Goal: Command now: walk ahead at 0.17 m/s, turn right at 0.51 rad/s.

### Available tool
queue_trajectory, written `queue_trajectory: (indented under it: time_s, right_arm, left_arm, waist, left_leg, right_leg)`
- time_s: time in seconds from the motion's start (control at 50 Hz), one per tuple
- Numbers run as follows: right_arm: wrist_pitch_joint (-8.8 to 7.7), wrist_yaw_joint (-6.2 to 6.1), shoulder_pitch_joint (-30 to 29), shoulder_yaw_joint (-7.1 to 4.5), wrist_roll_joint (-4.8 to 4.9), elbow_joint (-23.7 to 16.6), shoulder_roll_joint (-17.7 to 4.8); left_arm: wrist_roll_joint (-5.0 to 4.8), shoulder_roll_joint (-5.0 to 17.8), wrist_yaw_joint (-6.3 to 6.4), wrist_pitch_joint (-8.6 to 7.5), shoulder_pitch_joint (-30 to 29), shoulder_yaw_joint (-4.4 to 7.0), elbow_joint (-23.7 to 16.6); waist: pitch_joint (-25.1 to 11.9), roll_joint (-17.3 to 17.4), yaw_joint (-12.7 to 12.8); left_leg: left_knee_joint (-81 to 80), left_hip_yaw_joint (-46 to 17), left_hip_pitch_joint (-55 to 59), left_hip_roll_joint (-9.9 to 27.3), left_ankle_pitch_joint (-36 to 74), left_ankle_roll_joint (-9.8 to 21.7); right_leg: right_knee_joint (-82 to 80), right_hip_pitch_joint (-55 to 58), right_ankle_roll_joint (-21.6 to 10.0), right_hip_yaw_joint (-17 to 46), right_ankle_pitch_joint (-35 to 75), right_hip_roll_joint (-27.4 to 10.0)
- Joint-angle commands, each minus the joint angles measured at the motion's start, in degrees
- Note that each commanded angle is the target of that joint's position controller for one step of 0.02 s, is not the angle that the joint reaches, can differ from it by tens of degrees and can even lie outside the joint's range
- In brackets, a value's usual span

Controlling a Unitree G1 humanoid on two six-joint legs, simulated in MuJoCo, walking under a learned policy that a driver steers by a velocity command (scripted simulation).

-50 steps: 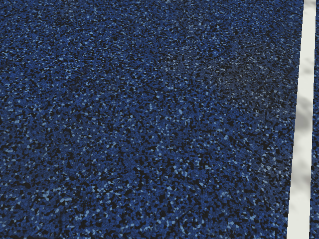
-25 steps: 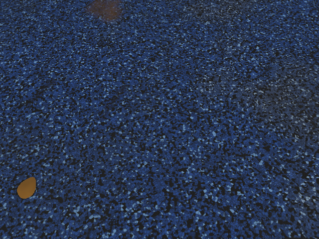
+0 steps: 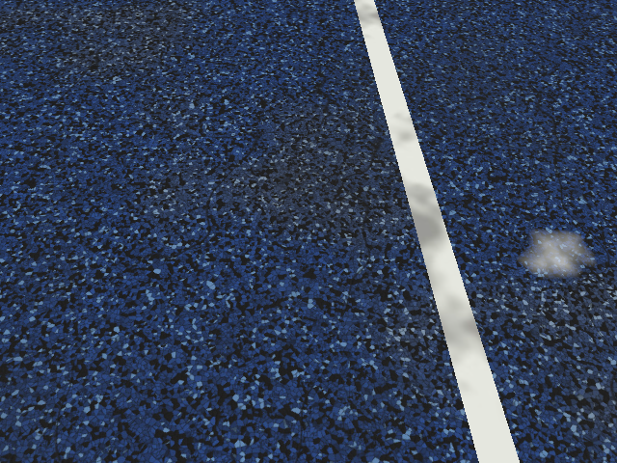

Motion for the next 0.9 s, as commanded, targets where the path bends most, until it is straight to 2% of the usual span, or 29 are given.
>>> queue_trajectory:
  time_s: [0.02,0.06,0.12,0.14,0.16,0.18,0.2,0.22,0.24,0.26,0.28,0.3,0.32,0.34,0.38,0.44,0.48,0.54,0.58,0.62,0.64,0.66,0.68,0.7,0.72,0.74,0.76,0.82,0.9]
  right_arm:
    - [-0.08,0.58,-2.05,-3.07,0.66,-2.41,-10.90]
    - [0.21,0.89,-1.89,-3.34,1.49,-1.36,-11.82]
    - [0.51,1.21,-0.93,-3.49,2.75,0.46,-12.79]
    - [0.45,1.30,-0.85,-3.14,3.28,1.22,-12.28]
    - [0.19,1.46,-1.45,-2.37,3.70,1.99,-10.93]
    - [-0.43,1.74,-0.32,-1.41,3.37,2.80,-9.19]
    - [-1.22,1.99,-1.53,0.58,0.39,0.20,-5.25]
    - [-0.71,2.49,5.99,1.60,0.29,1.85,-2.42]
    - [0.51,2.18,3.26,-0.75,2.33,2.65,-9.96]
    - [1.25,1.84,0.01,-1.60,3.53,1.07,-11.51]
    - [2.20,0.86,-0.08,-1.83,3.21,1.63,-10.75]
    - [3.51,-0.01,0.81,-2.26,2.44,1.86,-10.97]
    - [4.71,-0.54,2.53,-2.42,2.21,2.20,-10.20]
    - [5.50,-0.97,3.68,-2.53,2.20,1.98,-9.13]
    - [6.29,-1.31,2.10,-2.60,2.34,-0.04,-7.78]
    - [6.30,-0.35,-2.33,-2.19,1.84,-3.71,-6.16]
    - [6.23,0.96,-4.23,-1.72,1.66,-5.67,-5.14]
    - [6.86,2.41,-5.14,-2.16,1.96,-7.66,-6.37]
    - [7.46,2.87,-5.46,-2.69,2.15,-8.87,-7.17]
    - [7.66,2.84,-3.40,-3.48,2.18,-8.93,-7.60]
    - [7.37,2.11,-0.44,-4.55,1.78,-8.11,-9.72]
    - [6.72,0.77,3.27,-6.98,1.84,-8.33,-17.64]
    - [5.03,1.06,1.20,-6.98,-0.05,-10.27,-22.12]
    - [3.14,2.12,1.19,-6.28,-0.36,-10.64,-18.71]
    - [2.03,2.07,0.49,-5.63,0.18,-9.80,-17.41]
    - [1.91,1.51,-2.44,-5.41,1.47,-9.76,-16.17]
    - [2.42,0.80,-5.82,-4.64,2.46,-10.44,-14.17]
    - [3.10,-0.55,-8.75,-3.43,1.24,-12.20,-12.31]
    - [3.38,-0.82,-7.07,-2.97,1.06,-11.21,-12.44]
  left_arm:
    - [0.39,0.32,-0.59,-1.44,-7.33,-1.02,-6.67]
    - [0.46,-0.12,-1.05,-1.40,-8.31,-1.48,-6.84]
    - [0.20,0.88,-1.64,-1.22,-9.58,-1.28,-7.40]
    - [0.47,0.77,-1.69,-1.36,-8.60,-1.25,-7.00]
    - [0.97,1.21,-1.43,-1.70,-3.96,-0.80,-5.30]
    - [1.82,4.05,-0.69,-1.92,1.05,-0.02,-3.71]
    - [3.81,8.98,0.54,-1.84,7.84,0.57,-3.30]
    - [4.14,8.34,1.02,-1.59,3.86,-0.18,-3.32]
    - [2.89,6.53,0.63,-1.38,3.41,-0.01,-3.55]
    - [1.96,6.46,0.52,-1.50,0.10,-0.09,-3.25]
    - [1.43,5.31,0.63,-1.56,-3.32,-0.31,-3.06]
    - [1.19,4.35,0.65,-1.65,-6.07,-0.46,-3.07]
    - [1.87,3.81,0.78,-1.92,-7.87,-0.53,-2.83]
    - [2.47,2.70,1.00,-2.15,-9.40,-0.73,-2.79]
    - [2.82,1.48,1.60,-2.45,-10.55,-0.94,-2.09]
    - [2.70,2.60,2.53,-2.33,-9.63,-0.42,-0.66]
    - [2.34,4.43,2.49,-2.10,-9.73,0.26,-0.30]
    - [1.40,6.80,1.41,-1.93,-9.66,1.27,0.04]
    - [0.53,7.77,0.59,-1.78,-9.61,1.82,0.31]
    - [-0.64,7.32,0.08,-1.29,-9.61,1.98,0.99]
    - [-0.84,5.48,-0.35,-1.01,-6.47,1.76,2.54]
    - [0.83,3.23,-0.43,-0.81,-6.04,1.17,1.79]
    - [2.41,1.53,0.17,-1.15,-10.95,0.28,-3.11]
    - [2.27,4.87,0.68,-1.09,-13.62,1.04,-2.77]
    - [1.19,4.31,1.02,-1.41,-14.64,0.93,-3.18]
    - [1.35,4.12,1.61,-1.70,-13.17,1.05,-2.12]
    - [1.91,5.40,1.98,-1.79,-12.23,1.42,-1.74]
    - [1.61,4.48,1.28,-1.80,-7.97,1.10,1.06]
    - [1.05,2.80,1.23,-1.07,-8.52,0.08,1.74]
  waist:
    - [3.59,7.60,-0.25]
    - [2.66,7.98,-0.17]
    - [0.13,9.73,0.12]
    - [-1.33,9.78,1.21]
    - [-4.00,8.54,4.40]
    - [-7.30,6.58,6.82]
    - [-16.22,-2.12,8.53]
    - [-22.51,-8.95,4.11]
    - [-19.89,-4.55,7.01]
    - [-12.82,-6.08,5.84]
    - [-8.93,-4.45,4.17]
    - [-5.63,-5.37,2.74]
    - [-4.39,-6.35,1.35]
    - [-3.88,-6.95,0.54]
    - [-2.36,-7.50,0.60]
    - [-2.21,-5.78,1.81]
    - [-2.62,-4.98,2.41]
    - [-3.07,-4.49,2.53]
    - [-3.33,-4.56,2.24]
    - [-3.84,-3.05,0.35]
    - [-4.19,1.59,-0.45]
    - [-3.29,17.37,-1.21]
    - [-5.69,25.56,0.65]
    - [-9.29,14.91,-2.24]
    - [-7.18,12.25,-0.95]
    - [-5.54,7.64,1.18]
    - [-4.83,7.35,2.76]
    - [-8.40,7.55,4.22]
    - [-7.76,8.62,2.43]
  left_leg:
    - [-4.88,-8.30,3.18,14.47,24.15,8.83]
    - [-2.89,-6.02,2.17,14.42,28.83,8.81]
    - [1.88,-5.76,3.84,15.59,35.51,7.81]
    - [4.60,-6.53,3.60,15.24,38.91,7.05]
    - [9.10,-6.27,1.79,13.57,41.94,5.33]
    - [14.86,-5.07,-3.12,10.75,38.63,2.30]
    - [28.35,-4.09,-16.62,6.96,9.46,-1.93]
    - [39.13,-10.52,-23.06,2.44,-26.84,-5.23]
    - [46.26,-13.51,-24.61,3.23,-27.40,-6.24]
    - [49.63,-12.33,-29.31,3.72,-25.59,-6.30]
    - [49.71,-11.88,-30.30,4.59,-21.75,-6.89]
    - [49.94,-11.52,-28.41,4.88,-17.91,-8.08]
    - [52.18,-10.65,-25.32,4.47,-14.21,-9.16]
    - [53.52,-9.91,-24.31,4.28,-11.80,-9.89]
    - [51.90,-9.48,-25.89,5.23,-8.12,-10.32]
    - [43.94,-9.37,-27.22,7.30,-4.29,-9.41]
    - [38.34,-8.35,-25.26,8.06,-3.90,-8.12]
    - [32.43,-5.80,-21.84,7.46,-4.85,-5.94]
    - [28.37,-4.32,-20.05,6.69,-6.23,-4.22]
    - [19.50,-2.16,-14.20,4.31,-1.50,-1.59]
    - [13.46,-4.07,-8.16,2.65,5.94,0.79]
    - [6.86,-20.82,1.12,12.03,32.21,6.22]
    - [4.70,-42.55,4.01,21.63,37.54,18.76]
    - [2.69,-39.96,4.88,21.73,30.90,19.73]
    - [2.59,-35.75,3.62,18.94,25.95,16.67]
    - [3.32,-32.21,2.57,15.88,22.12,13.30]
    - [3.90,-30.14,0.94,14.50,22.46,11.31]
    - [5.14,-25.78,-0.58,12.03,30.39,10.44]
    - [5.81,-25.37,-0.80,11.20,28.16,10.41]
  right_leg:
    - [-9.79,-4.67,-0.09,-2.04,0.26,0.48]
    - [-15.76,0.64,-1.39,-4.20,-0.34,1.37]
    - [-23.14,7.07,-4.36,-6.12,-1.49,3.68]
    - [-28.11,11.80,-6.15,-5.90,-0.11,4.59]
    - [-36.25,21.20,-8.51,-6.14,7.56,5.83]
    - [-40.51,32.90,-10.19,-4.41,20.13,4.14]
    - [-33.85,51.60,-14.39,9.91,49.75,-10.72]
    - [-31.43,54.22,-25.36,18.37,56.66,-22.29]
    - [-33.95,47.21,-25.49,13.98,47.49,-19.58]
    - [-35.88,42.80,-23.06,8.72,40.59,-16.05]
    - [-38.52,37.60,-20.65,5.47,31.61,-13.54]
    - [-41.23,31.13,-19.48,2.61,25.67,-12.55]
    - [-43.29,25.81,-19.18,-0.15,23.43,-11.77]
    - [-44.76,23.21,-19.20,-2.46,20.54,-11.74]
    - [-46.52,21.93,-18.96,-5.68,14.60,-12.11]
    - [-46.39,25.05,-18.93,-8.01,11.84,-13.50]
    - [-45.63,26.25,-18.95,-9.65,12.57,-14.73]
    - [-43.45,27.71,-17.94,-11.27,14.62,-16.56]
    - [-40.65,29.37,-16.19,-11.98,15.90,-17.69]
    - [-33.96,28.53,-12.29,-14.83,13.77,-16.46]
    - [-25.96,25.37,-8.89,-17.50,9.13,-12.81]
    - [-7.25,11.47,-3.44,-21.65,-7.55,-5.49]
    - [7.47,-4.39,-0.07,-11.58,-29.32,4.24]
    - [13.60,-6.64,-0.75,-3.25,-28.06,3.80]
    - [13.37,-7.49,-2.52,-1.08,-22.73,3.49]
    - [10.37,-7.64,-3.31,0.29,-17.00,2.35]
    - [7.53,-6.84,-3.44,0.84,-12.91,2.01]
    - [5.45,-0.58,-1.97,-0.42,-6.65,4.23]
    - [-4.14,2.61,-0.05,-0.91,-5.25,4.54]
